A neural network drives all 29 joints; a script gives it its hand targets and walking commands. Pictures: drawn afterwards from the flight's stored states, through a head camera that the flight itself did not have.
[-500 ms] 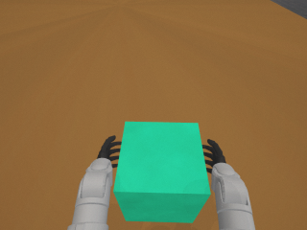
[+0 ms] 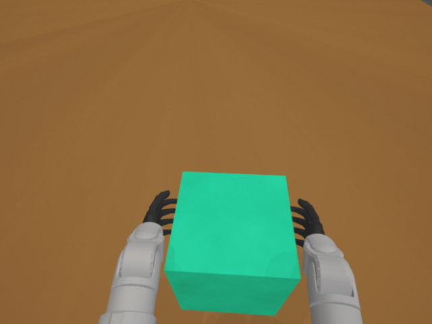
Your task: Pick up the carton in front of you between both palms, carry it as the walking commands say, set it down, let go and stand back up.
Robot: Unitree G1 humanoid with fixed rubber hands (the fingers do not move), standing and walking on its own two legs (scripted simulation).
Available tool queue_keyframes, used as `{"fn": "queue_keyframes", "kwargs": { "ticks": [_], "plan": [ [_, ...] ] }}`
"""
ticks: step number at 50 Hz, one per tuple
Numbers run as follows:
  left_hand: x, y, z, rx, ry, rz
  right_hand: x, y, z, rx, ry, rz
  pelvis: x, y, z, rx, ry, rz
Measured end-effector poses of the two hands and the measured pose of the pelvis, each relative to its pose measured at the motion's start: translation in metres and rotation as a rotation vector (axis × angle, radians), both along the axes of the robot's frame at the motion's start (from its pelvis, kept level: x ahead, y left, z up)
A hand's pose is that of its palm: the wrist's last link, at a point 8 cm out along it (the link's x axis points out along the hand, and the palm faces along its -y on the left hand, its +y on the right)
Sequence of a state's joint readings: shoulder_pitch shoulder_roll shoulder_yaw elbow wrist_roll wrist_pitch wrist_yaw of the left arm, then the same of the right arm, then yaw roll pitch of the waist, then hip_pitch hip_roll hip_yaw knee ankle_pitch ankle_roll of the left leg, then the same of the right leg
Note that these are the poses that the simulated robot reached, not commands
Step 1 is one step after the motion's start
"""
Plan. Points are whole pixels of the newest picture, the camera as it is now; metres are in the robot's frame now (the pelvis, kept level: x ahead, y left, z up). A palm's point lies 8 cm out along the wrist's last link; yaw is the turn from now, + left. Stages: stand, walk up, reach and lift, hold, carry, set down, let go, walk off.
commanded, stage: hold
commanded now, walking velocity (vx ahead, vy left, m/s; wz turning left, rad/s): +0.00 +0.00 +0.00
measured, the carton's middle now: (230, 246) +0.30 -0.02 -0.05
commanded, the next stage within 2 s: set down in 0.86 s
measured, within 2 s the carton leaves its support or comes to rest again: neither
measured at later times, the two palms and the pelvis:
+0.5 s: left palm (153, 242) +0.26 +0.12 +0.05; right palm (314, 222) +0.30 -0.17 +0.04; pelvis -0.01 -0.07 +0.00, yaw +10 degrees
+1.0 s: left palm (147, 236) +0.27 +0.14 +0.05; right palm (305, 214) +0.32 -0.16 +0.04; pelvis +0.00 -0.06 +0.00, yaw +10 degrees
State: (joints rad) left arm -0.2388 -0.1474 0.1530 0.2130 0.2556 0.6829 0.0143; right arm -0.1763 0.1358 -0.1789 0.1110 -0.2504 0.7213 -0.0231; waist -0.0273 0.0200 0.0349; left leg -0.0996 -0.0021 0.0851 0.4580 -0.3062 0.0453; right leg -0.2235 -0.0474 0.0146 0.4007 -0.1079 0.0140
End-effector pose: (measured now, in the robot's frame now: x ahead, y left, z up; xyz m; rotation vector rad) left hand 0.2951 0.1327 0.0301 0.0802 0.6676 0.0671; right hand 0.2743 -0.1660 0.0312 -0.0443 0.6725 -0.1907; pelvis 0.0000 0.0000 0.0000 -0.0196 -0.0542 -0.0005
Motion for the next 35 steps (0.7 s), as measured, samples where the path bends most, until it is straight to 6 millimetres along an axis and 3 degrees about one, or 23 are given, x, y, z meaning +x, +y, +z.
{"fn": "queue_keyframes", "kwargs": {
  "ticks": [6,10,25,35],
  "plan": [
    [-0.027,0.028,0.003,-0.007,-0.008,0.158,0.02,0.029,0.005,0.0,-0.007,0.152,-0.003,-0.014,0.003,0.017,-0.032,0.088],
    [-0.039,0.033,0.009,-0.01,-0.013,0.23,0.029,0.036,0.01,0.01,-0.011,0.215,-0.005,-0.027,0.003,0.02,-0.044,0.134],
    [-0.038,-0.011,0.019,0.016,0.0,0.235,0.031,-0.008,0.01,0.042,-0.001,0.223,-0.007,-0.074,0.004,0.024,-0.059,0.18],
    [-0.036,-0.017,0.02,0.007,-0.003,0.256,0.039,-0.013,0.015,0.051,-0.005,0.235,-0.003,-0.085,0.003,0.023,-0.057,0.191]
  ]
}}
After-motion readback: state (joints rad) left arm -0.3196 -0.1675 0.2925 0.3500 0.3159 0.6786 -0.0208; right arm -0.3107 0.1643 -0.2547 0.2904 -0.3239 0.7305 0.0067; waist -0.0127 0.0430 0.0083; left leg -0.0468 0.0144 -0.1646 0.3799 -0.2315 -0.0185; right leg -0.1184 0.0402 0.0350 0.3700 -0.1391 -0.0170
